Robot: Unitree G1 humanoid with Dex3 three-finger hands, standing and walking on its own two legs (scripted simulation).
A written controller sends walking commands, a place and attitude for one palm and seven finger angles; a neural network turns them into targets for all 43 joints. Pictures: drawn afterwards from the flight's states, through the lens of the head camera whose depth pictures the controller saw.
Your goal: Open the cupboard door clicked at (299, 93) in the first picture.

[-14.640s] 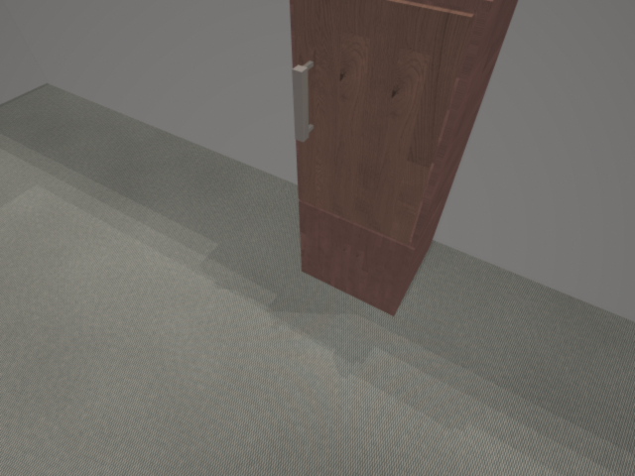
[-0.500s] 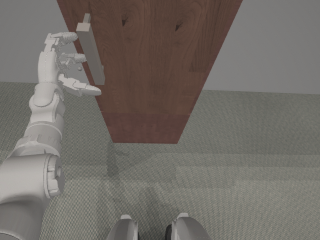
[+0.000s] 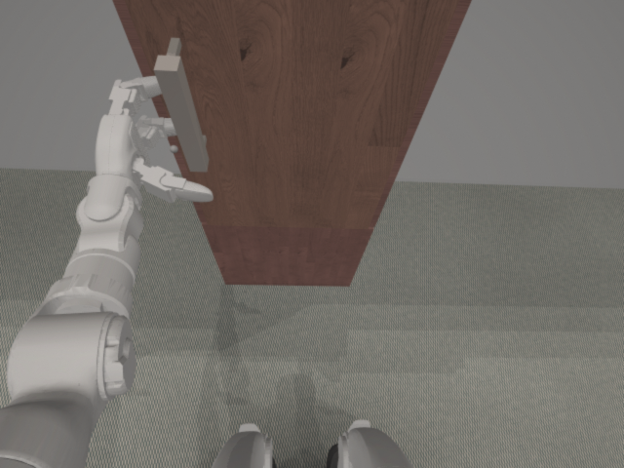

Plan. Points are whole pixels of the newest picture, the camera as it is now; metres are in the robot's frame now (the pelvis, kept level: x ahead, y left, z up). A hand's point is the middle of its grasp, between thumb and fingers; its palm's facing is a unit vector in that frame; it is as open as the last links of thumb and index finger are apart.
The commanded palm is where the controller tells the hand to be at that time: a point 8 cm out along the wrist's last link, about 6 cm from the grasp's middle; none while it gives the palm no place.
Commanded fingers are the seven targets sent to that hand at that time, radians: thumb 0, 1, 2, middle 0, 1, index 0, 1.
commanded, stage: close the thumb around the handle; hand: left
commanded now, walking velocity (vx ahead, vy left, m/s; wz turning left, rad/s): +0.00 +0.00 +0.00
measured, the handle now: (188, 111) +0.56 +0.15 +0.07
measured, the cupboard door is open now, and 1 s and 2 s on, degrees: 0 1 47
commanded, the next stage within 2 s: pull the door open along its arc in 0.80 s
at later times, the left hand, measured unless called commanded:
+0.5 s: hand (198, 139) +0.51 +0.13 +0.08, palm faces -0.03 -1.00 -0.02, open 9.5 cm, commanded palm +0.48 +0.18 +0.08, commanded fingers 0.00 0.68 0.80 -0.38 -1.33 -0.38 -1.33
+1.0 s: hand (198, 143) +0.50 +0.13 +0.08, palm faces -0.03 -1.00 -0.01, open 6.1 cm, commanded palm +0.46 +0.18 +0.08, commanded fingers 0.00 0.90 0.90 -0.40 -1.35 -0.40 -1.35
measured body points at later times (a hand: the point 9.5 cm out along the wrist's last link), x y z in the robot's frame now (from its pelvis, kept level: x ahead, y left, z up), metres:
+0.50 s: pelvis +0.00 -0.01 +0.00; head +0.12 -0.01 +0.43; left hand +0.50 +0.19 +0.08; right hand -0.02 -0.26 -0.12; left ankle +0.00 +0.09 -0.68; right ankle +0.00 -0.11 -0.68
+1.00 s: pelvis +0.00 -0.01 +0.00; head +0.11 -0.01 +0.44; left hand +0.49 +0.18 +0.08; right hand +0.00 -0.27 -0.12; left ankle +0.00 +0.09 -0.68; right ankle +0.00 -0.11 -0.68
